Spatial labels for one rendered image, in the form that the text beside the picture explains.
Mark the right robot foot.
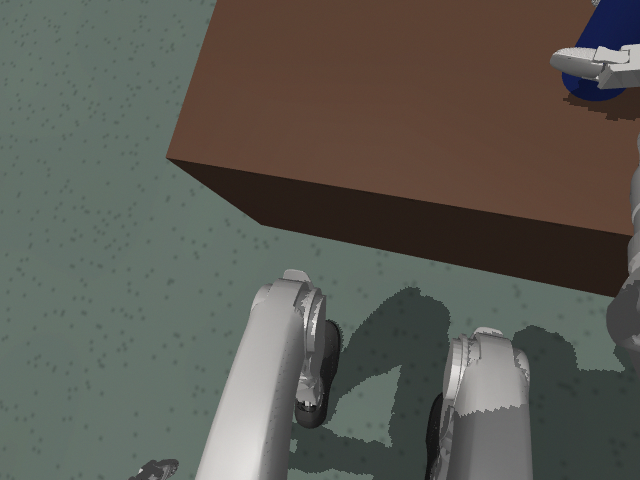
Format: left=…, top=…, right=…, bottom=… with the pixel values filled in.
left=424, top=392, right=443, bottom=480

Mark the right robot arm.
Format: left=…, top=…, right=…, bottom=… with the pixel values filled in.
left=606, top=132, right=640, bottom=380

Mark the left robot hand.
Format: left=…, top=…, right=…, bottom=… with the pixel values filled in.
left=127, top=459, right=179, bottom=480

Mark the bottle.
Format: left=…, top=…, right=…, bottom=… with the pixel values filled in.
left=562, top=0, right=640, bottom=101

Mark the left robot foot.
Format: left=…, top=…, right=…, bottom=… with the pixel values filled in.
left=295, top=320, right=340, bottom=429

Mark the right robot hand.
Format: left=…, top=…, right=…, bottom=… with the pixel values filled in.
left=550, top=0, right=640, bottom=89

